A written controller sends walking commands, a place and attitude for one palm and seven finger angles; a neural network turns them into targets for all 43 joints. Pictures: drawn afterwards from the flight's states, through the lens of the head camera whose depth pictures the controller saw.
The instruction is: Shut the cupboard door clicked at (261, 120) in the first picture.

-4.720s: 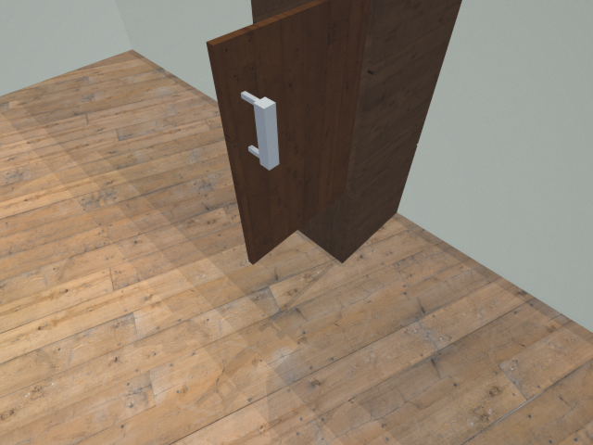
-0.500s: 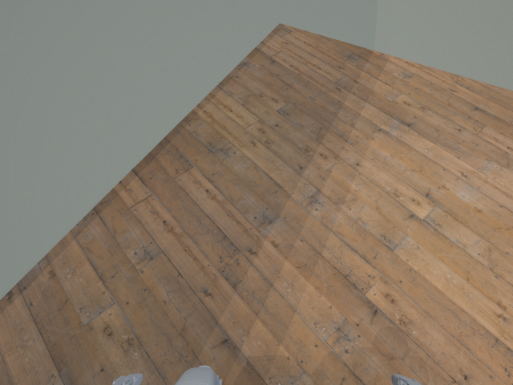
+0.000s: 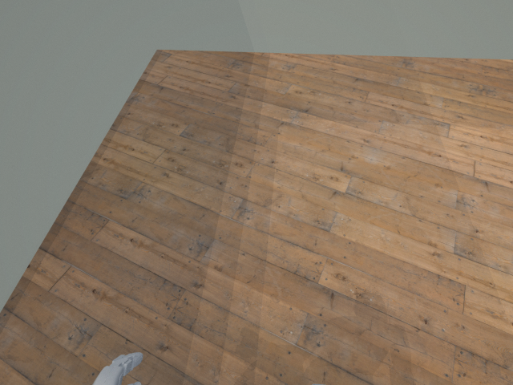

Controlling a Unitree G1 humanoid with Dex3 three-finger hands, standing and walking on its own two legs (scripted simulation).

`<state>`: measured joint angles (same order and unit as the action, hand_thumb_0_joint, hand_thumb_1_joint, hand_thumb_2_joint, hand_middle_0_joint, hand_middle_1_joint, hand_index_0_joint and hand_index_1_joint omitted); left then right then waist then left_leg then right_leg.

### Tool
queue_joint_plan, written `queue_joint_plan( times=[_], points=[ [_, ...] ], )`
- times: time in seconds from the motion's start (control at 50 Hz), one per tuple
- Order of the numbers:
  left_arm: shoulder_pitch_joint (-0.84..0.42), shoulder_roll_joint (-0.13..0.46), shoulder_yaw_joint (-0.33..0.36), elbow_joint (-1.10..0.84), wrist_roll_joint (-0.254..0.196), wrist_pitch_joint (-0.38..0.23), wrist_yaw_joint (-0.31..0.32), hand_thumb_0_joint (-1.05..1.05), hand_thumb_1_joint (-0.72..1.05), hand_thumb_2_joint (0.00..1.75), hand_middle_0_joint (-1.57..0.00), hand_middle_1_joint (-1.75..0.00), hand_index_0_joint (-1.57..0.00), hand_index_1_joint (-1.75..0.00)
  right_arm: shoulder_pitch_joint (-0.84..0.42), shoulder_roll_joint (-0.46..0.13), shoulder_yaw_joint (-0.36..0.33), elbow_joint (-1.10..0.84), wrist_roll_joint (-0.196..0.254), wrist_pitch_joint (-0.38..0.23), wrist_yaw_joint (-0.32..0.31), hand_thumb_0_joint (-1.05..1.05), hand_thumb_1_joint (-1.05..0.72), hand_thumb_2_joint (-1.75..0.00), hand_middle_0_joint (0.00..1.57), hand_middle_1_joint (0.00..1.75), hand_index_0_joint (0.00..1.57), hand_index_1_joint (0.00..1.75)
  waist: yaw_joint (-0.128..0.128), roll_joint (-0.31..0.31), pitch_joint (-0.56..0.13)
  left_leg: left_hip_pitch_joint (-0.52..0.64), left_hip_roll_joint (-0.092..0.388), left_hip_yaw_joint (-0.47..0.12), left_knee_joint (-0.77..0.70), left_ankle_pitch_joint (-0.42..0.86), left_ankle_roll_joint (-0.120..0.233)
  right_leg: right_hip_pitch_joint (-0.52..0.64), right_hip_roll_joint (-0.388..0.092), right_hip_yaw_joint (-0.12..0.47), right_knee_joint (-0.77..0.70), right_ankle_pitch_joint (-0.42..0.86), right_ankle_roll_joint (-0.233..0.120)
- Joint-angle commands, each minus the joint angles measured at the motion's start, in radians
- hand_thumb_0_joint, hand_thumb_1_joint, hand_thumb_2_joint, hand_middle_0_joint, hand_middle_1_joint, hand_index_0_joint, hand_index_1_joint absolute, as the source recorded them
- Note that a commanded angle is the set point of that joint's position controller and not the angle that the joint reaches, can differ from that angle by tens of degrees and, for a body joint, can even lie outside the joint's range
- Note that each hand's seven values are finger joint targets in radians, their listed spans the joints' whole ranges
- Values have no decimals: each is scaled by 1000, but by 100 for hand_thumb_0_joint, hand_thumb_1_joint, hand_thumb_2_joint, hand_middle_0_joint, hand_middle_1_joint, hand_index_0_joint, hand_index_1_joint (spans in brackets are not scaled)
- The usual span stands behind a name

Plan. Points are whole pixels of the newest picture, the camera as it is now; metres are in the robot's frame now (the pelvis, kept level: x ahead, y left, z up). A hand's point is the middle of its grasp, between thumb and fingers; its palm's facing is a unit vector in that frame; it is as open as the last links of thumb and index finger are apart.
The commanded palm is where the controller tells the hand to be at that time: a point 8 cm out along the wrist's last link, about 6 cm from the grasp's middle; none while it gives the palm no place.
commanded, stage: walk around to get in front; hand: left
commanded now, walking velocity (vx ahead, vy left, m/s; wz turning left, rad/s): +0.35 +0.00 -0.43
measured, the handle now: out of the picture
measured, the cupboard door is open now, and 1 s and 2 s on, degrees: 90 90 90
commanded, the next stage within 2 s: walk to a spot facing it in 0.84 s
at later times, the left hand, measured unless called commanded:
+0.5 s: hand (166, 354) +0.20 +0.19 -0.18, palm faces -0.11 -0.98 -0.16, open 7.4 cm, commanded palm none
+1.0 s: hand (265, 183) +0.59 +0.00 -0.14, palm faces -0.40 -0.89 -0.22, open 7.4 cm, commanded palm none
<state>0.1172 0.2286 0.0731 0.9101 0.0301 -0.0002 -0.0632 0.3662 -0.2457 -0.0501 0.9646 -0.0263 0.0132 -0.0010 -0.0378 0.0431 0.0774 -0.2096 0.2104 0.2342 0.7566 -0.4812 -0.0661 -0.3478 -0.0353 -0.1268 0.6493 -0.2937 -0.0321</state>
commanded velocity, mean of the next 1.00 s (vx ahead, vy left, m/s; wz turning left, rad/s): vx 0.32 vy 0.00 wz -0.25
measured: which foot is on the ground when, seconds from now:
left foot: up 0.00-0.42, down 0.44-0.92, up 0.94-1.00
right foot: down 0.00-0.44, up 0.46-0.88, down 0.90-1.00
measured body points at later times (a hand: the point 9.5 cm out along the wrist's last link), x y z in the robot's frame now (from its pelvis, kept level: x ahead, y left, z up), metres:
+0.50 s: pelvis +0.20 +0.00 +0.00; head +0.24 +0.02 +0.45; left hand +0.21 +0.24 -0.16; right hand +0.29 -0.25 -0.12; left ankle +0.29 +0.09 -0.72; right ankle +0.04 -0.09 -0.67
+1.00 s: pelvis +0.39 -0.12 +0.00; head +0.43 -0.15 +0.45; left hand +0.61 +0.05 -0.13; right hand +0.23 -0.29 -0.15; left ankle +0.33 +0.07 -0.64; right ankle +0.42 -0.19 -0.72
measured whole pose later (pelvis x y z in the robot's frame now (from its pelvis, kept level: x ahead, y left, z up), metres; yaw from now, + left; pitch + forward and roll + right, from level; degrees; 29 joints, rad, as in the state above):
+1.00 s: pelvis +0.39 -0.12 +0.00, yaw -22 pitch +0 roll +2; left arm 0.07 0.18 0.05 0.96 0.01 -0.07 -0.02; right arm 0.41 -0.17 -0.04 1.11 -0.01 0.00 0.00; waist -0.06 0.00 0.12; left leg -0.28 0.13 0.11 1.11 -0.47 -0.05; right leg -0.37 -0.02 -0.15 0.65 -0.28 -0.10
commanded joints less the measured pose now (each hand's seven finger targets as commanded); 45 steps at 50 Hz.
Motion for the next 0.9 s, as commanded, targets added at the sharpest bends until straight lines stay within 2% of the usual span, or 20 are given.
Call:
queue_joint_plan(
  times=[0.0, 0.04, 0.1, 0.18, 0.26, 0.32, 0.36, 0.38, 0.4, 0.42, 0.44, 0.46, 0.5, 0.58, 0.66, 0.74, 0.8, 0.84, 0.86, 0.88],
  points=[
    [261, 230, 57, 19, -21, -27, 60, 0, 90, 90, -20, -30, -20, -30, -249, -109, -23, -171, 12, -34, 10, 0, -90, -90, 20, 30, 20, 30, 163, -257, -39, -597, -37, -219, 480, 12, 17, 365, -337, 600, -460, -272, -195],
    [121, 160, 30, -19, -17, -31, 59, 0, 90, 90, -20, -30, -20, -30, -199, -95, -28, -127, -1, -23, 12, 0, -90, -90, 20, 30, 20, 30, 74, -224, 10, -476, -29, -217, 412, 133, -6, 175, -260, 438, -480, -194, -143],
    [102, 132, 22, -18, -9, -55, 55, 0, 90, 90, -20, -30, -20, -30, -123, -61, -27, -85, -6, -13, 19, 0, -90, -90, 20, 30, 20, 30, 20, -174, -1, -380, -56, -188, 302, 232, -22, 126, -187, 301, -487, -33, -130],
    [171, 138, 24, 26, -13, -74, 50, 0, 90, 90, -20, -30, -20, -30, -173, -49, -25, -98, -2, -29, 23, 0, -90, -90, 20, 30, 20, 30, 40, -117, -44, -432, -84, -183, 178, 287, -27, 282, -176, 290, -464, 119, -150],
    [238, 123, 17, 74, -9, -77, 56, 0, 90, 90, -20, -30, -20, -30, -283, -35, -17, -136, 3, -49, 22, 0, -90, -90, 20, 30, 20, 30, 77, -148, -41, -463, -102, -171, 29, 261, -14, 412, -194, 306, -408, 340, -159],
    [235, 130, 15, 89, -8, -74, 61, 0, 90, 90, -20, -30, -20, -30, -309, -28, -12, -142, 6, -60, 24, 0, -90, -90, 20, 30, 20, 30, 72, -157, -13, -348, -130, -154, -89, 232, 12, 365, -205, 304, -371, 421, -147],
    [206, 132, 16, 96, -11, -74, 64, 0, 90, 90, -20, -30, -20, -30, -204, -45, -18, -102, 3, -69, 14, 0, -90, -90, 20, 30, 20, 30, 11, -123, -50, -143, -172, -125, -206, 262, 29, 306, -171, 277, -255, 531, -119],
    [177, 129, 17, 89, -17, -75, 64, 0, 90, 90, -20, -30, -20, -30, -64, -75, -27, -55, -2, -76, 4, 0, -90, -90, 20, 30, 20, 30, -57, -97, -94, 64, -179, -125, -273, 324, 45, 212, -127, 230, -109, 557, -88],
    [196, 88, 13, 76, -25, -73, 57, 0, 90, 90, -20, -30, -20, -30, 86, -168, -47, -12, -15, -83, -7, 0, -90, -90, 20, 30, 20, 30, -105, 67, -194, 304, -13, -332, -308, 267, 101, 31, -40, 178, 130, 342, -43],
    [262, 32, 0, 66, -33, -73, 46, 0, 90, 90, -20, -30, -20, -30, 183, -260, -65, 6, -25, -84, -14, 0, -90, -90, 20, 30, 20, 30, -103, 319, -302, 471, 261, -689, -434, 213, 202, -187, 93, 84, 484, -223, -5],
    [201, 62, 2, 47, -21, -73, 51, 0, 90, 90, -20, -30, -20, -30, 164, -232, -53, -2, -16, -69, -21, 0, -90, -90, 20, 30, 20, 30, -99, 218, -259, 403, 303, -761, -493, 201, 244, -254, 51, 186, 648, -240, -23],
    [165, 62, 2, 38, -13, -71, 47, 0, 90, 90, -20, -30, -20, -30, 73, -195, -44, -31, -13, -64, -15, 0, -90, -90, 20, 30, 20, 30, -60, 100, -142, 243, 279, -677, -514, 86, 243, -283, -5, 175, 697, -182, -24],
    [121, 34, 9, 53, 0, -54, 32, 0, 90, 90, -20, -30, -20, -30, -29, -87, -18, -44, -12, -80, -18, 0, -90, -90, 20, 30, 20, 30, -8, 115, -8, 26, 202, -511, -581, 64, 181, -286, -61, 173, 700, -31, -3],
    [166, -20, 2, 68, 3, -22, 22, 0, 90, 90, -20, -30, -20, -30, -9, -52, -7, -10, -1, -103, -25, 0, -90, -90, 20, 30, 20, 30, 39, 66, -68, 71, 122, -231, -561, 398, 149, -263, -72, 142, 569, 62, 26],
    [71, -38, -2, 29, 5, -14, 15, 0, 90, 90, -20, -30, -20, -30, 27, -48, -17, 10, -4, -94, -17, 0, -90, -90, 20, 30, 20, 30, 25, 67, -31, 79, 103, -112, -575, 382, 159, -270, -81, 87, 352, 120, 37],
    [-56, -35, -9, -10, 5, -14, 12, 0, 90, 90, -20, -30, -20, -30, 84, -63, -14, 37, -11, -82, -10, 0, -90, -90, 20, 30, 20, 30, -11, 79, 30, 95, 123, -73, -567, 407, 164, -233, -69, 29, 133, 124, 30],
    [-78, -14, -6, -19, 2, -23, 12, 0, 90, 90, -20, -30, -20, -30, 104, -79, -14, 52, -17, -75, -9, 0, -90, -90, 20, 30, 20, 30, -6, 63, 21, 122, 139, -52, -508, 499, 155, -138, -35, -2, 34, 77, 5],
    [31, 14, 2, 13, 1, -32, 16, 0, 90, 90, -20, -30, -20, -30, 87, -99, -13, 53, -12, -70, -10, 0, -90, -90, 20, 30, 20, 30, 55, 55, -47, 126, 115, -8, -336, 704, 131, 46, 14, -39, -46, 59, -23],
    [186, 55, 13, 63, 5, -44, 23, 0, 90, 90, -20, -30, -20, -30, 64, -96, -12, 49, -5, -68, -5, 0, -90, -90, 20, 30, 20, 30, 126, -3, -113, 41, 66, 32, -135, 755, 98, 269, 36, -30, -100, 83, -47],
    [349, 154, 42, 110, 9, -56, 38, 0, 90, 90, -20, -30, -20, -30, 43, -57, -4, 29, 12, -74, 5, 0, -90, -90, 20, 30, 20, 30, 203, -188, -229, -194, -19, 81, 157, 530, 56, 548, -163, 227, -163, 54, -109]
  ],
)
